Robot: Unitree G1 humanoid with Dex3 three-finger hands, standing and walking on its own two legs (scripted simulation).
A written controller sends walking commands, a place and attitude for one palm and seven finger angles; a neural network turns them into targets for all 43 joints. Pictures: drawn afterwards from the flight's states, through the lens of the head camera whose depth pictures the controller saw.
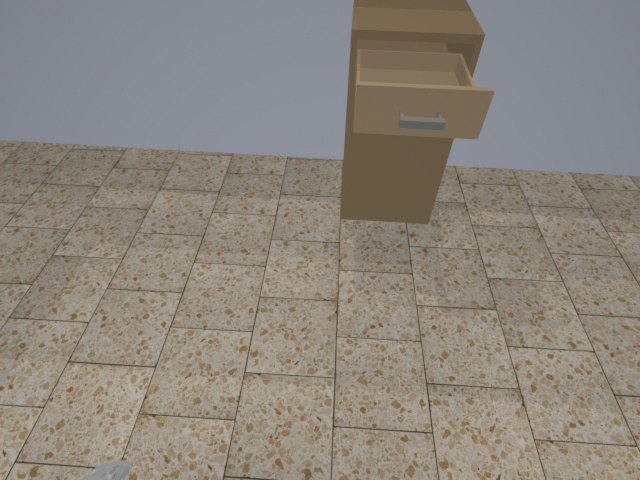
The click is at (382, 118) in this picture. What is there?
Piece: drawer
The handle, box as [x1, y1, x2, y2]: [399, 110, 445, 129]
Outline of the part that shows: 399,111 399,127 443,129 445,124 444,118 441,117 440,112 437,112 436,118 408,117 403,115 402,110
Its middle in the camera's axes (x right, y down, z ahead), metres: +0.26 -0.32 +1.02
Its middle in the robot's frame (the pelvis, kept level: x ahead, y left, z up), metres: +0.99 -0.21 -0.06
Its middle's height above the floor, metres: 0.71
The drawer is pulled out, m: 0.29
